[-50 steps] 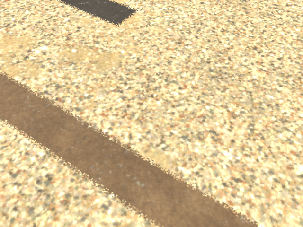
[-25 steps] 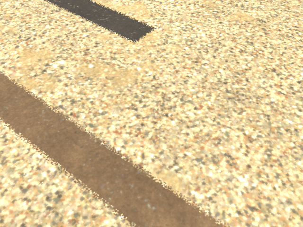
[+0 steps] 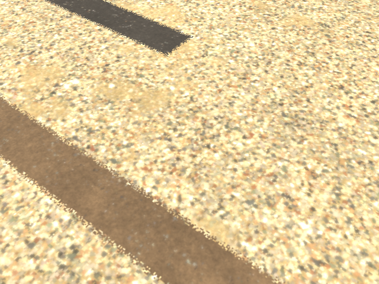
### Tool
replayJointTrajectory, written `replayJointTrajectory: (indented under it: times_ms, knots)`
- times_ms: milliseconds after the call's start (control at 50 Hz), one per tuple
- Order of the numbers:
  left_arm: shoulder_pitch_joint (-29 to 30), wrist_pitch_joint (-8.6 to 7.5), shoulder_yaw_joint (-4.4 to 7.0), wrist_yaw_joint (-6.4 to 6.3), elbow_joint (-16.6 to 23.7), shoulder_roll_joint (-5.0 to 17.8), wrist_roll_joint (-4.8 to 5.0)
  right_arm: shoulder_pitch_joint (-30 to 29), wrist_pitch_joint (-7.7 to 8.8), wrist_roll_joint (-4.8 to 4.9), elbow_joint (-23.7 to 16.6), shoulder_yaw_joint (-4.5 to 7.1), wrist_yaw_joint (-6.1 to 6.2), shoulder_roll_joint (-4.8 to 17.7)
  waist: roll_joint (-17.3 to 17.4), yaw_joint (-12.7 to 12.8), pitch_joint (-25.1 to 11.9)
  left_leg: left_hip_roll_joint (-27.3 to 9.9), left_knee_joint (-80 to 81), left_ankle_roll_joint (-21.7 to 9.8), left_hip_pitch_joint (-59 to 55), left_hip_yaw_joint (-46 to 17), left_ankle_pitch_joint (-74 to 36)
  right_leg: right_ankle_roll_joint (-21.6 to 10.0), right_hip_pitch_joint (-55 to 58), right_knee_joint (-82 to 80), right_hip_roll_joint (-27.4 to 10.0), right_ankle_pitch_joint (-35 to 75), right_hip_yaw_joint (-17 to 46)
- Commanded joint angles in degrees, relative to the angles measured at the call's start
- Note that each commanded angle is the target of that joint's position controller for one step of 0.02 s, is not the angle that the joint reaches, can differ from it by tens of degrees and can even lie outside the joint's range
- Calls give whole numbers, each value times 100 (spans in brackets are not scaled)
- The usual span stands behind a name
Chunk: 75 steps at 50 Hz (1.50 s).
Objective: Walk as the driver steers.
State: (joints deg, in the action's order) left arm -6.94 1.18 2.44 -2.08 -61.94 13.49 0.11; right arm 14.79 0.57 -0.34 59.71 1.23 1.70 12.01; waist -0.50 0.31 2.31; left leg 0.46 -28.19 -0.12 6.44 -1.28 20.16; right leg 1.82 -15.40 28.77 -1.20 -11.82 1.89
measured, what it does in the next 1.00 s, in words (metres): walks ahead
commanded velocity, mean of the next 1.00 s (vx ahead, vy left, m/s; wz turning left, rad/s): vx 0.15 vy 0.00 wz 0.00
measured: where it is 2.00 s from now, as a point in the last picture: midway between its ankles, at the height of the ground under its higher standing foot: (206, 234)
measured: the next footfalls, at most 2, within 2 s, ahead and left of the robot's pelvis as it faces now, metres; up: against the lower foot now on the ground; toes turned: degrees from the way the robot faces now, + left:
left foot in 1.22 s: +0.45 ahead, +0.11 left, +0.00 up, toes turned +2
right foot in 1.78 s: +0.72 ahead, -0.17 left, +0.00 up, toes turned -21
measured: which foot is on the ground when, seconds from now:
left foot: down 0.00-0.76, up 0.78-1.00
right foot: down 0.00-1.00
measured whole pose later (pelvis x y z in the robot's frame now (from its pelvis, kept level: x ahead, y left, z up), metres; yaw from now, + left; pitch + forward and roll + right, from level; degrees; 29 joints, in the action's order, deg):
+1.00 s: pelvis +0.13 -0.04 +0.01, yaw +0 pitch +1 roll +0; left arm -26.2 -5.0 0.7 -0.1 -63.8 9.9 -0.2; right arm 9.1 5.1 1.5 53.7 3.5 -0.3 14.9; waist 1.6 3.5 -0.7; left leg -6.0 -53.8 -1.9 36.0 0.4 7.7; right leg -2.8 0.7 12.9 2.2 -14.7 -2.6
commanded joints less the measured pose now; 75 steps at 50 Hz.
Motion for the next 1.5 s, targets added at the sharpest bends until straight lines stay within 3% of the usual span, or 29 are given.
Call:
replayJointTrajectory:
  times_ms: [20, 500, 540, 580, 620, 640, 680, 720, 740, 760, 780, 800, 820, 840, 880, 920, 1000, 1120, 1180, 1200, 1220, 1240, 1260, 1280, 1300, 1320, 1360, 1400, 1500]
  knots:
    - [11, -37, 94, -25, 129, 604, -1, 313, 39, -2, -60, 82, 21, 585, 116, 1, -88, -195, 659, -67, 793, -124, -1151, -215, 711, -229, -73, 1080, 23]
    - [-397, -24, 24, -66, -122, 437, 6, 840, 65, 13, 225, -24, 48, 386, 66, -4, 83, -133, 751, -48, 947, -4, -710, -221, 587, -308, -31, 788, 39]
    - [-514, -12, 10, -73, -187, 369, 23, 1002, 40, 48, 293, -3, 71, 420, 202, -24, 69, -105, 900, -172, 1001, -43, 710, -228, 489, -124, 206, -614, -203]
    - [-404, -73, 35, -59, -108, 404, 42, 971, 32, 105, 164, 90, 107, 702, 534, -112, 471, -458, 1214, -540, 1176, -616, 2338, -279, -240, 404, 428, -1917, -452]
    - [-131, -269, -3, 37, 78, 222, 66, 1090, 120, 179, 109, 226, 105, 1060, 1095, -234, 839, -1424, 1809, -1064, 1019, -1845, 2914, -316, -986, 1430, 310, -1297, -580]
    - [-64, -370, -10, 95, 141, 197, 88, 1036, 173, 194, 70, 260, 97, 1089, 1117, -232, 1007, -1760, 1917, -1261, 1025, -2215, 2735, -395, -1232, 1723, 69, -1162, -420]
    - [-202, -537, -7, 190, 181, 166, 171, 808, 246, 193, -35, 240, 54, 910, 1018, -36, 1105, -1719, 1700, -1175, 881, -1975, 1956, -560, -1199, 1277, -101, -1415, -378]
    - [-1136, -610, 82, 226, -186, 224, 189, 531, 242, 228, -153, 219, 2, 827, 742, 375, 776, -1094, 969, -810, 1441, -1103, 1118, -553, 534, 64, 250, -760, -685]
    - [-1776, -619, 187, 229, -369, 450, 148, 381, 285, 203, -249, 193, -13, 776, 279, 611, 477, -701, -78, -610, 1823, -599, -5, -612, 1388, -234, 34, -533, -123]
    - [-2578, -638, 353, 222, -468, 1084, 151, 300, 368, 160, -442, 100, -10, 417, -1275, 814, 51, 33, -2158, -200, 2811, 316, -50, -1183, 2297, -1207, -1148, -1143, 1979]
    - [-2972, -720, 310, 298, -509, 1204, 59, 267, 476, 241, -605, 71, -1, 268, -1805, 798, -310, 327, -3678, -165, 3534, -118, 1169, -1872, 2556, -2067, -2121, -1744, 4232]
    - [-2308, -800, 165, 292, -342, 818, 34, 186, 543, 351, -638, 127, -40, 481, -926, 450, 134, -108, -4464, -319, 3970, -503, 900, -1821, 2189, -1995, -2230, -1938, 3983]
    - [-1847, -832, 91, 303, -154, 561, 44, 104, 591, 351, -628, 133, -102, 505, -569, 315, 357, -376, -4595, -468, 4060, -489, 318, -1608, 1877, -1958, -1938, -1799, 3117]
    - [-1546, -830, 46, 328, -34, 500, 36, 85, 626, 295, -600, 170, -115, 520, -349, 183, 422, -578, -4320, -535, 4010, -383, -211, -1409, 1675, -2030, -1657, -1375, 2425]
    - [-1570, -765, -55, 322, 6, 253, 6, -39, 605, 207, -604, 296, -153, 710, -397, 122, 402, -769, -3699, -482, 3646, -194, -765, -1137, 1489, -2114, -1212, -130, 1361]
    - [-1920, -706, -68, 246, -52, 323, -14, -179, 534, 184, -639, 286, -206, 511, -396, 150, 325, -762, -3317, -318, 3628, 31, -1001, -1162, 1552, -2143, -1073, 743, 887]
    - [-1994, -626, -29, 106, 71, 634, -39, -1297, 503, 163, -1094, 169, -238, 263, -300, 300, 511, -653, -1734, -56, 3596, 225, -1683, -1243, 1249, -2346, -1037, 1149, 462]
    - [-2279, -593, 70, 71, 45, 747, 93, -2124, 539, 220, -1452, 129, -399, 448, -397, 316, 707, -433, -457, -251, 3077, 281, -2119, -1160, 1607, -2308, -1297, 1403, 155]
    - [-2099, -518, 147, 80, 126, 897, 59, -1530, 582, 206, -1390, 290, -427, 808, -579, -170, 123, -90, -337, -526, 1933, 439, -1682, -978, 2007, -1283, -1371, 3673, 36]
    - [-1992, -469, 130, 90, 173, 855, 22, -619, 578, 222, -1137, 430, -391, 1029, -604, -653, -409, 100, -341, -661, 783, 528, -1586, -856, 1779, -238, -1166, 4425, -85]
    - [-1870, -457, 66, 111, 309, 755, -30, 473, 560, 213, -876, 561, -326, 1339, -482, -1133, -1116, -380, -468, -893, -933, -2, -1437, -665, 739, 1247, -892, 3663, -177]
    - [-2611, -544, -149, 176, 417, -69, -13, 1239, 535, 44, -706, 704, -298, 1966, 960, -837, -2268, -2079, 24, -1768, -3216, -2720, -48, -271, -1472, 3711, 128, 756, -377]
    - [-2526, -703, -136, 195, 324, 7, 137, 1172, 541, 31, -700, 551, -317, 1534, 1298, -844, -2651, -2500, 1177, -1847, -3095, -4362, 469, -348, -2040, 4759, 394, -1939, 606]
    - [-1898, -781, 34, 188, 552, 555, 321, 583, 579, 73, -741, 439, -318, 1196, 1075, -704, -1560, -2303, 1304, -1443, -2186, -3470, 493, -458, -2530, 5122, 64, -1679, 663]
    - [-1518, -795, 65, 140, 676, 650, 339, 13, 608, 87, -850, 359, -320, 940, 690, -508, -945, -2142, 1402, -1229, -1214, -2528, 26, -525, -2483, 4961, -282, -1126, 473]
    - [-1361, -757, 114, 82, 689, 608, 259, -363, 649, 55, -854, 302, -350, 724, 397, -310, -567, -1911, 1595, -1073, -359, -1791, -520, -537, -2186, 4619, -508, -699, 410]
    - [-1680, -554, 163, 69, 599, 337, 214, -606, 695, -40, -756, 263, -378, 491, 655, 45, -355, -1528, 1897, -871, 491, -804, -931, -582, -1480, 4166, -756, -322, 456]
    - [-1665, -394, 187, 62, 645, 192, 222, -519, 730, -42, -638, 289, -344, 546, 603, 139, -141, -1465, 2121, -945, 775, -289, -1265, -585, -1542, 4016, -784, -171, 408]
    - [-737, -378, 275, 126, 1081, 327, 132, -199, 704, -89, -525, 348, -134, 809, 328, 45, 178, -1488, 2301, -1006, 344, 391, -1784, -426, -2575, 2844, -722, 1096, 543]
